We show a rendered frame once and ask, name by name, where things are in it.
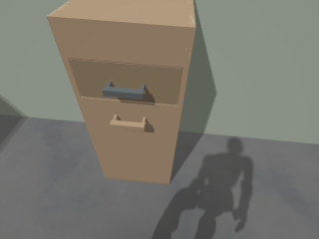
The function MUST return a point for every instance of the drawer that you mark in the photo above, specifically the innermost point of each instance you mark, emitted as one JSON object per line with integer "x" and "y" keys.
{"x": 161, "y": 82}

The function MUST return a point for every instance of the handle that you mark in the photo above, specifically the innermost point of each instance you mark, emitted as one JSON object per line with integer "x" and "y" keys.
{"x": 125, "y": 93}
{"x": 127, "y": 125}

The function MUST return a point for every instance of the cabinet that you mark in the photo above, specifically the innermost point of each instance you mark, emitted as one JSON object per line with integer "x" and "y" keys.
{"x": 147, "y": 32}

